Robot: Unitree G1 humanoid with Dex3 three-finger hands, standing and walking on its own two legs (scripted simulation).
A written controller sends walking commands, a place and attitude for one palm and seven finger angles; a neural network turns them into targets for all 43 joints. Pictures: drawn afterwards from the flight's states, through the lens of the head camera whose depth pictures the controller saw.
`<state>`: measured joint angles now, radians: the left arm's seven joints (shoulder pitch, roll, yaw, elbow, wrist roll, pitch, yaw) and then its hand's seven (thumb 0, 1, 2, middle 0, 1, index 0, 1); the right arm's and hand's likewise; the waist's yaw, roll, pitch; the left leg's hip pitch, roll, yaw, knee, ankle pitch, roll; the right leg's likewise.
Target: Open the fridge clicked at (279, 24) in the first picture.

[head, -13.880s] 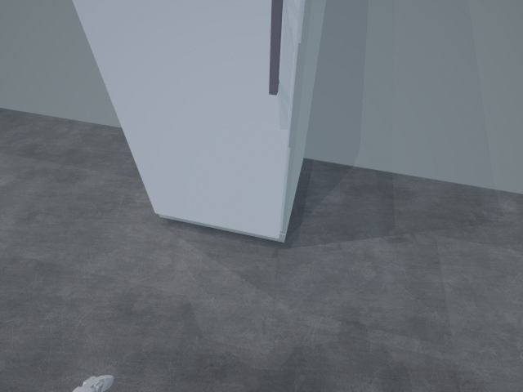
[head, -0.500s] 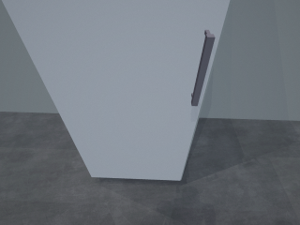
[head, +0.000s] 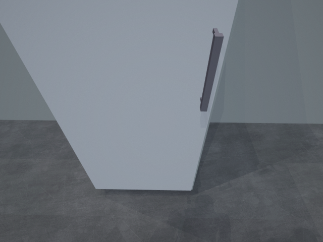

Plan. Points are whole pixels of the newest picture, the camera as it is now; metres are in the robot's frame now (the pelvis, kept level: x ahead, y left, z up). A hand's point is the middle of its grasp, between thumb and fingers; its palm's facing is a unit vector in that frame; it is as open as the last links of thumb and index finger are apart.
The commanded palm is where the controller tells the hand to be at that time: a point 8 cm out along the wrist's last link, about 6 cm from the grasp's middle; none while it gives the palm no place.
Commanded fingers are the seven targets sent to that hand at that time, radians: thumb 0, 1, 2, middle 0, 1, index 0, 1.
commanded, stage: look again from close up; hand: right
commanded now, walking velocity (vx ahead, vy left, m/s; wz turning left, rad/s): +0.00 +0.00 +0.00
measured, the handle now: (208, 74) +0.53 -0.10 +0.16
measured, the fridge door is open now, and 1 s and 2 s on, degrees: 0 0 0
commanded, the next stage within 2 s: raise the hand to about handle height in 1.22 s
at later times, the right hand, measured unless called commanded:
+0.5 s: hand out of the picture +0.01 -0.15 -0.17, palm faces +0.03 +0.99 -0.16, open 7.4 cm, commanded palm none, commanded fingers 0.00 -0.90 -0.90 0.20 0.30 0.20 0.30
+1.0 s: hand out of the picture +0.06 -0.15 -0.17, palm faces +0.02 +0.98 -0.17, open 7.3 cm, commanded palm none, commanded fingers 0.00 -0.90 -0.90 0.20 0.30 0.20 0.30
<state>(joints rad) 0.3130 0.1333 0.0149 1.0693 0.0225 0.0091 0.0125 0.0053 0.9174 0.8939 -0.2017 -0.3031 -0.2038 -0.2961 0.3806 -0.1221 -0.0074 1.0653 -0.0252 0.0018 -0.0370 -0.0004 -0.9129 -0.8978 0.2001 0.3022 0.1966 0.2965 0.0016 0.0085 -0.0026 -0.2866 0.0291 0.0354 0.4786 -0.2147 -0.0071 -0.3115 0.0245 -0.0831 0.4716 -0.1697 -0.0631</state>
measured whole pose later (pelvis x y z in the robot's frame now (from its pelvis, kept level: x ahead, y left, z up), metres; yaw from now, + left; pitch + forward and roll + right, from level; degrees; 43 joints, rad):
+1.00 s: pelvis +0.06 +0.02 +0.01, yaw +1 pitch -1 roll +0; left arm 0.28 0.14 0.00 1.12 0.01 -0.02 0.02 0.01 0.92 0.89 -0.20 -0.30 -0.20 -0.30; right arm 0.31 -0.14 0.01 1.08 -0.01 -0.01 -0.04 0.00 -0.92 -0.90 0.20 0.30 0.20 0.30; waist 0.00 0.02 0.03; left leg -0.18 0.01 0.02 0.42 -0.22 0.00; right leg -0.19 0.02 -0.08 0.41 -0.20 -0.04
